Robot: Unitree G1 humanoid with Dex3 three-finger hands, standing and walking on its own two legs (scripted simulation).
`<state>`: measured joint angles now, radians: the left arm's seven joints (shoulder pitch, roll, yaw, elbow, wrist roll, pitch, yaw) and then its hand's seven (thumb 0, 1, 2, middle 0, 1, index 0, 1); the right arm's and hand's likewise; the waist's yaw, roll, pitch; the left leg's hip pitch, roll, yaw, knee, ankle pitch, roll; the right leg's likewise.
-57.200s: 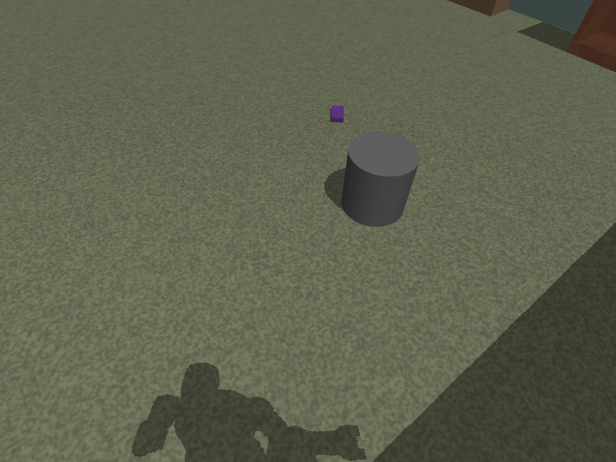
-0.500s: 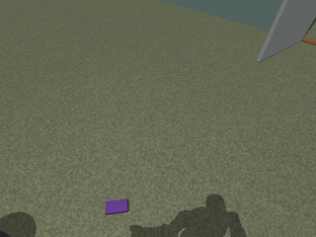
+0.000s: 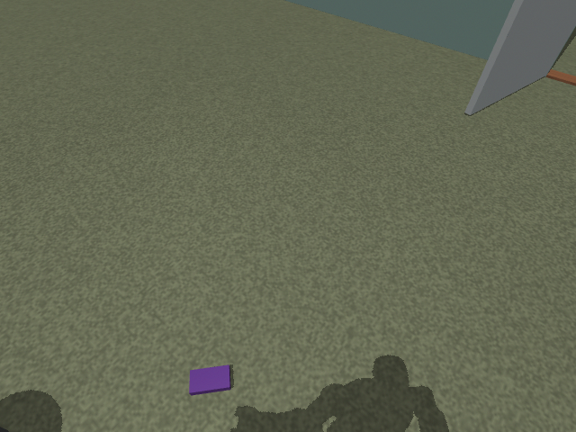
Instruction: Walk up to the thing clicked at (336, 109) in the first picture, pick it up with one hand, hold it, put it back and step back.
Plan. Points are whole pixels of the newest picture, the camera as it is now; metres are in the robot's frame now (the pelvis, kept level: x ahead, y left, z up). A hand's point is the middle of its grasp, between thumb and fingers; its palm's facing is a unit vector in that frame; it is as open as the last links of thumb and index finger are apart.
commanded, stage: stand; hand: left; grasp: from above
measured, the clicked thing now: (210, 379) +0.41 +0.25 -0.77
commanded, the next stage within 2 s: step back in 0.26 s
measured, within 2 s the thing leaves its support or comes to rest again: neither
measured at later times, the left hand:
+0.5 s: hand out of the picture +0.07 +0.28 -0.17, palm faces -0.02 -0.93 -0.38, open 7.4 cm
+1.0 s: hand out of the picture -0.01 +0.28 -0.18, palm faces -0.12 -0.91 -0.40, open 7.4 cm
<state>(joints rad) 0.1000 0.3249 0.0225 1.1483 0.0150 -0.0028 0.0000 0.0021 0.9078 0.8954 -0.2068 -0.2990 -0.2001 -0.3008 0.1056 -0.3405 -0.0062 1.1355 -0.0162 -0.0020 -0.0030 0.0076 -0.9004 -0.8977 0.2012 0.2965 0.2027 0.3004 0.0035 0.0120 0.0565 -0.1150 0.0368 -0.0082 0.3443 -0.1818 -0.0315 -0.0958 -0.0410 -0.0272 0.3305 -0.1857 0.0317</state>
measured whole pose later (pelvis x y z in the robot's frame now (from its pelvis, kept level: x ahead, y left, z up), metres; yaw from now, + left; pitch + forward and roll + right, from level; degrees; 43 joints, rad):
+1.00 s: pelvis -0.13 +0.02 -0.03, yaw -6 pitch -2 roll +0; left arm 0.13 0.37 0.08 0.90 0.02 0.05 0.01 0.00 0.91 0.90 -0.21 -0.30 -0.20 -0.30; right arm 0.09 -0.37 -0.04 0.85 -0.02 0.03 -0.01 0.01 -0.90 -0.90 0.20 0.30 0.21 0.30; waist 0.00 0.01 0.22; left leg -0.40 0.04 0.08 0.71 -0.26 0.02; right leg -0.26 0.04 0.06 0.70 -0.40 -0.01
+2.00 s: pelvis -0.43 -0.02 -0.02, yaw -3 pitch -1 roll +2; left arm 0.20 0.35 0.07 0.82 0.04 0.04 0.02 0.01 0.90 0.89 -0.21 -0.30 -0.20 -0.30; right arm 0.19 -0.42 -0.05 0.86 0.00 0.06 -0.03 0.01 -0.90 -0.90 0.20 0.30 0.20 0.30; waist 0.02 0.04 0.14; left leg -0.43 -0.11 -0.15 1.08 -0.47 -0.02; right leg -0.32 -0.01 0.03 0.61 -0.27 -0.03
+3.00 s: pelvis -0.65 -0.01 -0.01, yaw +0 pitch -3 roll +1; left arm 0.24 0.42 0.07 0.97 0.02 -0.01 -0.03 0.01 0.91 0.90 -0.21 -0.30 -0.20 -0.30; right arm 0.27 -0.36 -0.06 0.95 -0.04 -0.02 0.03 0.01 -0.90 -0.90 0.20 0.30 0.21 0.30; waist -0.01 -0.03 0.06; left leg -0.17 -0.01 -0.03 0.51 -0.30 0.00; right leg -0.38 -0.03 0.00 0.81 -0.45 -0.02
